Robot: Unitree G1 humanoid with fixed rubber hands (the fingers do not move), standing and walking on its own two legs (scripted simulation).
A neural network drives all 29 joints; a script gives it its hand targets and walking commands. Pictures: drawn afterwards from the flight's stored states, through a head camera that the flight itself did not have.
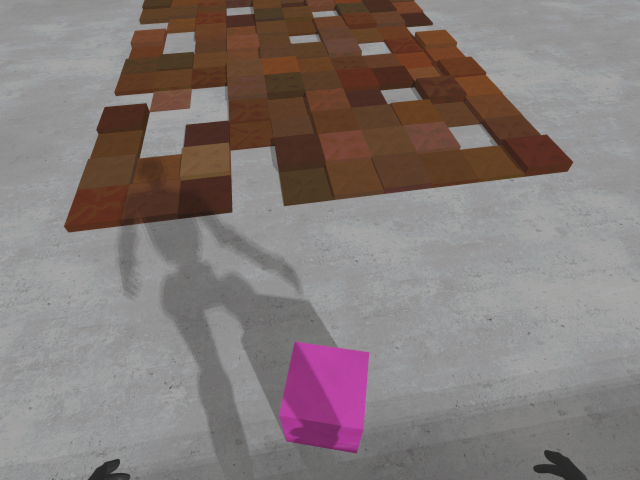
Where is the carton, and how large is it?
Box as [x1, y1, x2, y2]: [279, 342, 368, 452]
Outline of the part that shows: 294,342 279,413 286,440 356,452 363,428 368,352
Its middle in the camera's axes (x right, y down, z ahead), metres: +0.02 +0.45 +1.10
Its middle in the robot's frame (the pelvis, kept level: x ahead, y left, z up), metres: +0.43 +0.00 -0.66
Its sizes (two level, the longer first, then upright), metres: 0.210 0.200 0.250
